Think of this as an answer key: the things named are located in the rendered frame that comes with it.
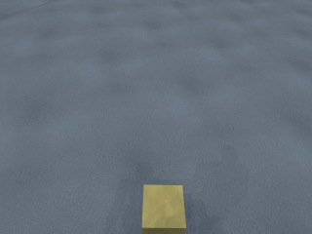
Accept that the carton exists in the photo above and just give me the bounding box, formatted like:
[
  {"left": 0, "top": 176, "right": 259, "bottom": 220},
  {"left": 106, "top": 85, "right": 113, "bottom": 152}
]
[{"left": 141, "top": 184, "right": 186, "bottom": 234}]

